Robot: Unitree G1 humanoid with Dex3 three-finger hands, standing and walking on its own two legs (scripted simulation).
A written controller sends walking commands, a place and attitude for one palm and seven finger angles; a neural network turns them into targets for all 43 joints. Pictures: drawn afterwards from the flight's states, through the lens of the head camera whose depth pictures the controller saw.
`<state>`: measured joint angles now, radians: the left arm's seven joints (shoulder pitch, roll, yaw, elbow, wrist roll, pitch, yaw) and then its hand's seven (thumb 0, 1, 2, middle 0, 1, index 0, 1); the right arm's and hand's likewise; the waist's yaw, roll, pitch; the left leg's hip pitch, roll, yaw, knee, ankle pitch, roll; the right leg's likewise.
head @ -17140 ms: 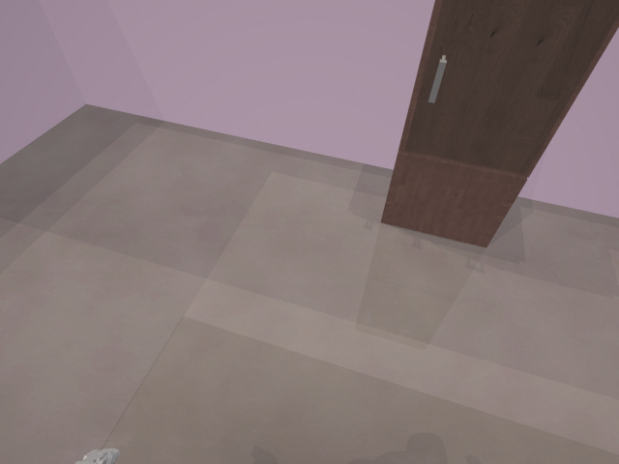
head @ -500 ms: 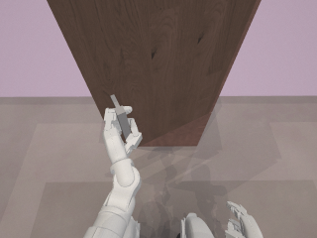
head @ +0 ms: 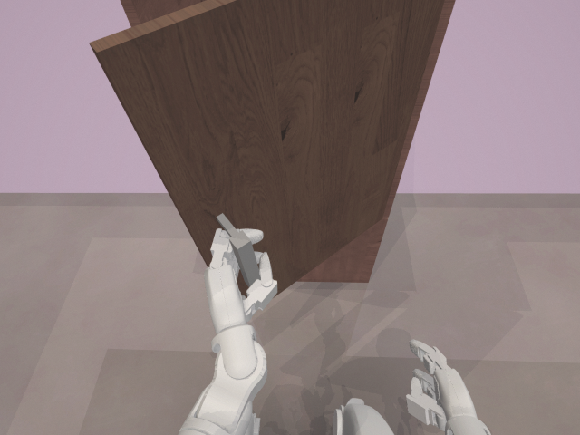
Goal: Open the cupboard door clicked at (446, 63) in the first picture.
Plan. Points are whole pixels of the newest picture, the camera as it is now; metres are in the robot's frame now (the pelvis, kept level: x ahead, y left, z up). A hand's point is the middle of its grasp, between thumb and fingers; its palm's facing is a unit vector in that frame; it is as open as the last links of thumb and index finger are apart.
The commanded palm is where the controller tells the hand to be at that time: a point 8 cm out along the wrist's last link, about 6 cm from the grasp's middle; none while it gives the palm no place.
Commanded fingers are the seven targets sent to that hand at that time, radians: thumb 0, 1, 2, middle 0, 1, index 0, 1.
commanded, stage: open thumb and fingers to let go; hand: left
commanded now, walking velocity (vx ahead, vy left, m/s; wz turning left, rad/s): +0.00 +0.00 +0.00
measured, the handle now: (239, 253) +0.36 +0.09 +0.04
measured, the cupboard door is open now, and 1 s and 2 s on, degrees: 40 39 40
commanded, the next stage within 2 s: slide the hand sideways off the handle in 0.72 s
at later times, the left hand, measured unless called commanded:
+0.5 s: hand (257, 274) +0.33 +0.06 +0.03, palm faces +0.35 -0.93 -0.06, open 13.6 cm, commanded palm +0.27 +0.09 +0.03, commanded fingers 0.00 -0.50 0.30 -0.22 -0.75 -0.22 -0.75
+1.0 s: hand (254, 300) +0.29 +0.06 +0.03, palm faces -0.12 -0.99 -0.04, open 16.1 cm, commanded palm +0.27 +0.10 +0.03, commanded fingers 0.00 -0.50 0.30 -0.15 -0.30 -0.15 -0.30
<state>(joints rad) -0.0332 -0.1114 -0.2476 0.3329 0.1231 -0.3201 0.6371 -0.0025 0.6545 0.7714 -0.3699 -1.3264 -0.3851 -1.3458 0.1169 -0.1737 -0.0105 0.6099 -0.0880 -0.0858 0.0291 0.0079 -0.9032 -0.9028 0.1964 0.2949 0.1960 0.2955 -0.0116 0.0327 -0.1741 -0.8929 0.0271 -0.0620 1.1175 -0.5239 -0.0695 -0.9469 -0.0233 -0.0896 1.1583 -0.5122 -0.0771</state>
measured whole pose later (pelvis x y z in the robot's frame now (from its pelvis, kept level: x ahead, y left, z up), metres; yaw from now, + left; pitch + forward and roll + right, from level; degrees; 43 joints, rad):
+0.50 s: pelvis -0.01 +0.01 +0.00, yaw +0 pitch +18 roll +2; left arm -0.10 -0.13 -0.19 0.38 0.12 -0.36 0.67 0.00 -0.39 0.35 -0.29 -1.12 -0.29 -1.12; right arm 0.19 -0.19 -0.03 0.64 -0.10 -0.09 0.01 0.01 -0.90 -0.90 0.20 0.29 0.20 0.30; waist -0.02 0.04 -0.17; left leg -0.94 0.02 -0.05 1.13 -0.51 -0.07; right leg -0.99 -0.03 -0.08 1.17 -0.49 -0.07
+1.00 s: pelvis -0.01 +0.04 -0.01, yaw -1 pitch +17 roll +0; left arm -0.05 0.00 -0.28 0.30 0.05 -0.44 0.21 -0.01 -0.50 0.30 -0.23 -0.39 -0.16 -0.43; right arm 0.19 -0.20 -0.01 0.55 -0.05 -0.07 0.03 0.01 -0.90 -0.90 0.20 0.30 0.20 0.30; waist 0.00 0.03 -0.14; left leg -0.96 0.00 -0.04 1.21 -0.55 -0.03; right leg -0.99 -0.05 -0.06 1.20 -0.51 -0.03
